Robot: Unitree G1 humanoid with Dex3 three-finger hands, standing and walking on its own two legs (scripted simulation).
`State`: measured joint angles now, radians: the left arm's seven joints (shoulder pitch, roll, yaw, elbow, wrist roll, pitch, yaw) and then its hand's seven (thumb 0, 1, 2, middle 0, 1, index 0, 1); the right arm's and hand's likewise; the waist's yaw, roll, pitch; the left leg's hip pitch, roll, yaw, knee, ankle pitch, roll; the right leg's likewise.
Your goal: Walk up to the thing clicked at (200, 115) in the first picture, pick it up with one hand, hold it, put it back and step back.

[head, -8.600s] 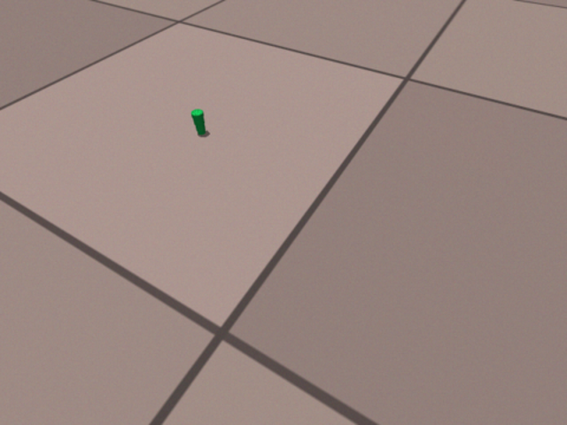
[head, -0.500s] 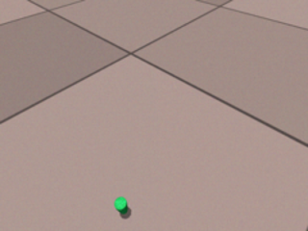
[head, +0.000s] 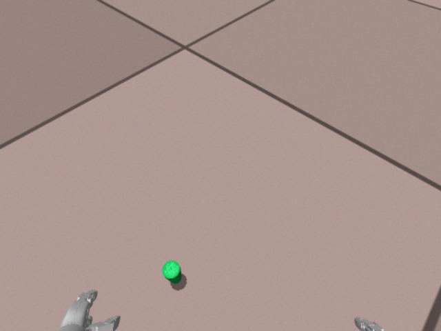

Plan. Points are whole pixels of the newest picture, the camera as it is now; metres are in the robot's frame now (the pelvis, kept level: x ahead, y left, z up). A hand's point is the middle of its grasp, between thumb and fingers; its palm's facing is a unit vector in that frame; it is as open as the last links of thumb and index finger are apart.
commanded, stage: go down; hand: left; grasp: from the side
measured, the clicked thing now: (173, 274) +0.39 +0.23 -0.70
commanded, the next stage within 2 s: none
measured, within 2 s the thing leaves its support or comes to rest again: neither
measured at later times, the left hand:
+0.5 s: hand out of the picture +0.15 +0.28 -0.18, palm faces +0.07 -0.94 -0.33, open 17.3 cm
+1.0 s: hand (92, 326) +0.16 +0.32 -0.23, palm faces +0.16 -0.94 -0.29, open 17.5 cm
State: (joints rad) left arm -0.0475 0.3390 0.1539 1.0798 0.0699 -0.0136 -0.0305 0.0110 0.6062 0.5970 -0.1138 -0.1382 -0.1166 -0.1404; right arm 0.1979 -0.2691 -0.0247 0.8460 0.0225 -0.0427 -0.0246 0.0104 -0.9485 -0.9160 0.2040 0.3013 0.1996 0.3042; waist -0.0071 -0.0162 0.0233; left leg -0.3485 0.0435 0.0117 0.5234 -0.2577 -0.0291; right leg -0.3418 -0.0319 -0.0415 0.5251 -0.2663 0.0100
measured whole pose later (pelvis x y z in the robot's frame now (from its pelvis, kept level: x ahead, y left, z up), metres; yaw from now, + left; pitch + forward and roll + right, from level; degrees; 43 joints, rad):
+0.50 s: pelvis +0.00 +0.02 -0.05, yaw +0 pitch +13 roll -2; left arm 0.23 0.33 0.22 0.53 0.05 0.22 -0.06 0.00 -0.52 0.02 -0.10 -0.06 -0.10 -0.07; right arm 0.24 -0.24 -0.03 0.61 0.01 -0.12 -0.05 0.01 -0.87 -0.89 0.21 0.30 0.20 0.30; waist -0.03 -0.01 -0.10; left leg -0.73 0.05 -0.01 0.99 -0.48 -0.01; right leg -0.70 -0.04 -0.04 0.94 -0.46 0.03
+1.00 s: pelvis -0.02 +0.01 -0.11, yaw +0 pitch +21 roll -3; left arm 0.17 0.40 0.36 0.53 -0.03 0.09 -0.16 0.00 -0.58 0.01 -0.09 -0.05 -0.09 -0.06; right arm 0.21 -0.24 0.00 0.56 -0.01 -0.22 -0.08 0.01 -0.90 -0.90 0.21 0.30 0.20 0.31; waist -0.03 -0.01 -0.15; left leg -1.11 0.05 -0.04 1.31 -0.57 -0.02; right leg -1.06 -0.04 -0.06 1.26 -0.56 0.02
